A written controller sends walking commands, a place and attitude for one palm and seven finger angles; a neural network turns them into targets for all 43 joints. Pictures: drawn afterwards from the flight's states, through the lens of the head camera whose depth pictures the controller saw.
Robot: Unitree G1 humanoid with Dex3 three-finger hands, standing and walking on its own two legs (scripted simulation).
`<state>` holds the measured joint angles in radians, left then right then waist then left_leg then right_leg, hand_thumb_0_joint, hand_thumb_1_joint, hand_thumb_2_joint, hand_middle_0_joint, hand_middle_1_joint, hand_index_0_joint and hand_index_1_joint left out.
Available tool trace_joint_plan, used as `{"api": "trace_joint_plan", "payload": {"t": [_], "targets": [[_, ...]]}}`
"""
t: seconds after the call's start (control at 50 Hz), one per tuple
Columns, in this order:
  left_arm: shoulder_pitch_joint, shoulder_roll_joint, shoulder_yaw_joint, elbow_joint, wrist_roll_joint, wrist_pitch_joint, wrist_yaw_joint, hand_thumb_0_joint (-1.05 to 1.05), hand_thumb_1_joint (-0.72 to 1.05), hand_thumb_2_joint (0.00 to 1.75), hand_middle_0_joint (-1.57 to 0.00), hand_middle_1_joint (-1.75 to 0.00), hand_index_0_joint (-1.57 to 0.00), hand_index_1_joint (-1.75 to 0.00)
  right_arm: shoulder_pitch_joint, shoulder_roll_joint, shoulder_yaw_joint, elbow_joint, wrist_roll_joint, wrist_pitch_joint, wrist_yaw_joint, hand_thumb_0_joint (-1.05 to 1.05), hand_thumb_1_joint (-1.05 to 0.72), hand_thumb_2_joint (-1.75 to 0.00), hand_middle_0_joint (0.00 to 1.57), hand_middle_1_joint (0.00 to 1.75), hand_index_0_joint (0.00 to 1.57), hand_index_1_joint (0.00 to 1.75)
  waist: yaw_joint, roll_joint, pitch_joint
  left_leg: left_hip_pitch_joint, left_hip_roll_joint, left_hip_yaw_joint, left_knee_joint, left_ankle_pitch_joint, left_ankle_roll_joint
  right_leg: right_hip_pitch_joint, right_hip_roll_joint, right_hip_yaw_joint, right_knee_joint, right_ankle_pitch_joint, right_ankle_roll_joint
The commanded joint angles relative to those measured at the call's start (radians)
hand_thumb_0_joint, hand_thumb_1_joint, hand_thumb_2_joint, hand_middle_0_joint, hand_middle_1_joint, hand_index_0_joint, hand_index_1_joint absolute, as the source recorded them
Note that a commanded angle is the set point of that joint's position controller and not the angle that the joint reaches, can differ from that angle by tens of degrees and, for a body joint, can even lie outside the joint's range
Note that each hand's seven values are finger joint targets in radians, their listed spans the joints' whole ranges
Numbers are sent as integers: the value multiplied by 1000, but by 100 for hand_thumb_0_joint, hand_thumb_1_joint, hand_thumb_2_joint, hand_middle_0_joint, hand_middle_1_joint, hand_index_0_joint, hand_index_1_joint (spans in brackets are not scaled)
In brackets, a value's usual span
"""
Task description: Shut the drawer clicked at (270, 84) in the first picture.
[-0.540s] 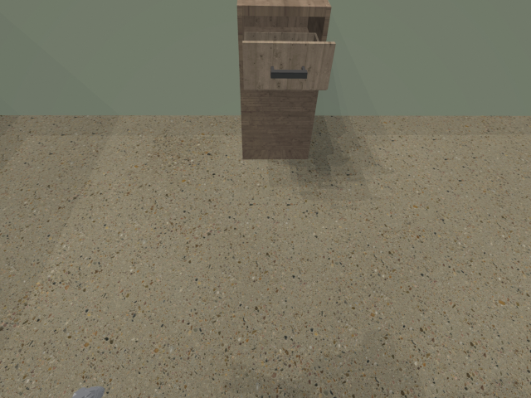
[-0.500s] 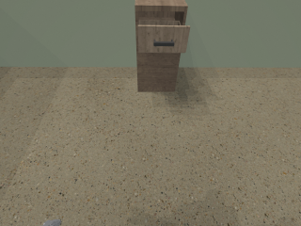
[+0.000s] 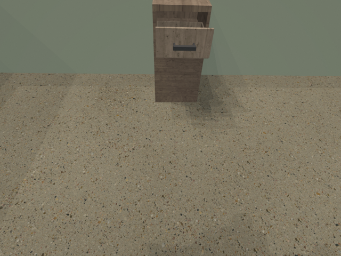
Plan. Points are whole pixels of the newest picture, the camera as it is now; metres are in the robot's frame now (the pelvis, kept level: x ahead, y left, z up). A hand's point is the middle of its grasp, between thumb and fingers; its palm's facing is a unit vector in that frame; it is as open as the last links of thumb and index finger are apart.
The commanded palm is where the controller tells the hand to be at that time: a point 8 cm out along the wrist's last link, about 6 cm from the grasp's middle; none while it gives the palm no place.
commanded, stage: stand and wait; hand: left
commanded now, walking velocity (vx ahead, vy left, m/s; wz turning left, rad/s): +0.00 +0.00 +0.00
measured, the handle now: (184, 46) +1.24 +0.00 -0.09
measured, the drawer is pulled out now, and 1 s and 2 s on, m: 0.27 0.27 0.27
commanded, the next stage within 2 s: look at it before walking up in 0.28 s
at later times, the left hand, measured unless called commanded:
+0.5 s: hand out of the picture +0.06 +0.23 -0.16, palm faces -0.02 -0.95 -0.31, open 7.4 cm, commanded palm none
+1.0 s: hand out of the picture +0.06 +0.24 -0.16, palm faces -0.02 -0.95 -0.32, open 7.4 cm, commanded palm none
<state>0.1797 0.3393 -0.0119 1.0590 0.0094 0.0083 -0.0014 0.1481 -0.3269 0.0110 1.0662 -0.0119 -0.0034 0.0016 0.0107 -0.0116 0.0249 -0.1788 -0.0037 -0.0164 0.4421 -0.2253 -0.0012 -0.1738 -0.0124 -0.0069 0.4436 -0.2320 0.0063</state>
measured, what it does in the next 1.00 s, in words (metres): stands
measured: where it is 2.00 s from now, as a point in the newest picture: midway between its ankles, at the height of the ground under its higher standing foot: outside the picture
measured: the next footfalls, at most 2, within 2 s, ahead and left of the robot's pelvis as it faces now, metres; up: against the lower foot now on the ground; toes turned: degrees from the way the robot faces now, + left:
right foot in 1.46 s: +0.15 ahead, -0.16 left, +0.00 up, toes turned -19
left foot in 1.90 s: +0.42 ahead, +0.00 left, +0.00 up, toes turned -11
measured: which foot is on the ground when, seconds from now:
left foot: down 0.00-1.00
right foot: down 0.00-1.00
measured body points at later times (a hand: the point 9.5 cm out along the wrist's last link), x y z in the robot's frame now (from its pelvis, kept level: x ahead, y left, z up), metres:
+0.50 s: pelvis +0.00 +0.00 +0.00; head -0.01 +0.00 +0.45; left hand +0.06 +0.28 -0.14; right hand +0.06 -0.29 -0.13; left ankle +0.01 +0.12 -0.74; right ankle +0.01 -0.12 -0.74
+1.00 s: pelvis +0.00 -0.01 +0.00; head +0.00 +0.00 +0.45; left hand +0.06 +0.29 -0.13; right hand +0.08 -0.29 -0.13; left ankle +0.01 +0.12 -0.74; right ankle +0.01 -0.12 -0.74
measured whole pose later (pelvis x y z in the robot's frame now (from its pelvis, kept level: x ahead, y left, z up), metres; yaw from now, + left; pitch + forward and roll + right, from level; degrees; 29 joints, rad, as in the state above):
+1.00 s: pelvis +0.00 -0.01 +0.00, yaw +0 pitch -2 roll +0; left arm 0.17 0.33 -0.01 1.10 0.01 0.00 0.00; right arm 0.14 -0.32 0.01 1.11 -0.01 -0.01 0.00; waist 0.01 -0.01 0.02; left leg -0.15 0.01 -0.01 0.39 -0.20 -0.01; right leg -0.15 0.00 0.00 0.39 -0.21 0.00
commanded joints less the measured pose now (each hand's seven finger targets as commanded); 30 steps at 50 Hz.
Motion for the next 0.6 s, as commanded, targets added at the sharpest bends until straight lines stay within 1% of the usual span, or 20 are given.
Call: {"api": "trace_joint_plan", "payload": {"t": [0.0, 0.08, 0.1, 0.14, 0.16, 0.18, 0.26, 0.3, 0.34, 0.36, 0.44, 0.46, 0.52, 0.56, 0.58], "targets": [[-47, 190, 42, -59, 0, -29, 12, 0, 90, 90, -20, -30, -20, -30, -63, -194, -45, -61, 1, -28, -13, 0, -90, -90, 20, 30, 20, 30, -6, 21, -42, -13, 107, -94, -98, 81, 34, 2, -101, 106, -100, 34, -35], [-46, 192, 40, -48, 0, -30, 13, 0, 90, 90, -20, -30, -20, -30, -51, -195, -42, -43, 2, -27, -13, 0, -90, -90, 20, 30, 20, 30, -7, 2, -45, -11, 109, -95, -100, 84, 32, 7, -101, 112, -107, 34, -35], [-44, 189, 40, -44, 0, -29, 13, 0, 90, 90, -20, -30, -20, -30, -53, -194, -43, -40, 2, -27, -12, 0, -90, -90, 20, 30, 20, 30, -5, 9, -28, -17, 109, -93, -104, 68, 31, -5, -103, 111, -114, 15, -35], [-43, 189, 40, -42, 1, -29, 13, 0, 90, 90, -20, -30, -20, -30, -45, -188, -42, -36, 2, -24, -12, 0, -90, -90, 20, 30, 20, 30, -6, -8, -17, -21, 107, -94, -106, 61, 30, -12, -102, 116, -121, -3, -36], [-43, 190, 40, -40, 1, -29, 14, 0, 90, 90, -20, -30, -20, -30, -43, -190, -43, -33, 1, -25, -12, 0, -90, -90, 20, 30, 20, 30, -6, -7, -18, -19, 107, -90, -105, 62, 29, -14, -105, 118, -124, -5, -37], [-44, 189, 40, -39, 0, -29, 13, 0, 90, 90, -20, -30, -20, -30, -41, -193, -43, -30, 1, -26, -12, 0, -90, -90, 20, 30, 20, 30, -8, 8, -21, -19, 106, -93, -107, 58, 29, -15, -102, 120, -122, -12, -36], [-40, 189, 40, -36, 0, -31, 14, 0, 90, 90, -20, -30, -20, -30, -38, -189, -42, -24, 2, -28, -12, 0, -90, -90, 20, 30, 20, 30, -5, 16, -34, -16, 111, -94, -108, 81, 29, 2, -103, 117, -119, 22, -36], [-40, 187, 41, -34, 0, -32, 14, 0, 90, 90, -20, -30, -20, -30, -38, -189, -42, -23, 2, -28, -13, 0, -90, -90, 20, 30, 20, 30, -6, 17, -36, -9, 111, -92, -106, 90, 27, 2, -103, 117, -120, 34, -36], [-41, 186, 41, -33, 1, -31, 14, 0, 90, 90, -20, -30, -20, -30, -38, -185, -42, -23, 2, -27, -13, 0, -90, -90, 20, 30, 20, 30, -5, 6, -21, -13, 111, -93, -110, 84, 27, -7, -101, 119, -125, 24, -36], [-43, 186, 40, -33, 1, -31, 14, 0, 90, 90, -20, -30, -20, -30, -42, -188, -43, -21, 1, -26, -13, 0, -90, -90, 20, 30, 20, 30, -6, 14, -16, -13, 111, -90, -111, 76, 26, -14, -102, 119, -126, 17, -35], [-42, 183, 40, -33, 1, -32, 14, 0, 90, 90, -20, -30, -20, -30, -37, -183, -43, -20, 2, -27, -13, 0, -90, -90, 20, 30, 20, 30, -6, 4, -30, -2, 114, -92, -111, 98, 27, -4, -101, 117, -124, 40, -36], [-47, 182, 42, -34, 2, -31, 14, 0, 90, 90, -20, -30, -20, -30, -40, -186, -44, -20, 2, -28, -13, 0, -90, -90, 20, 30, 20, 30, -7, 7, -22, -8, 114, -91, -114, 86, 26, -8, -100, 116, -127, 29, -34], [-47, 182, 42, -33, 2, -31, 14, 0, 90, 90, -20, -30, -20, -30, -43, -189, -43, -19, 2, -29, -14, 0, -90, -90, 20, 30, 20, 30, -6, 23, -25, -2, 115, -94, -120, 98, 27, -2, -99, 113, -124, 46, -33], [-43, 182, 43, -33, 2, -32, 14, 0, 90, 90, -20, -30, -20, -30, -44, -187, -42, -21, 2, -30, -14, 0, -90, -90, 20, 30, 20, 30, -5, 19, -36, 2, 116, -93, -117, 104, 27, 5, -101, 115, -123, 56, -34], [-45, 183, 42, -33, 2, -32, 14, 0, 90, 90, -20, -30, -20, -30, -47, -187, -42, -20, 2, -29, -13, 0, -90, -90, 20, 30, 20, 30, -4, 13, -26, -1, 115, -93, -118, 97, 26, -1, -101, 114, -126, 50, -32]]}}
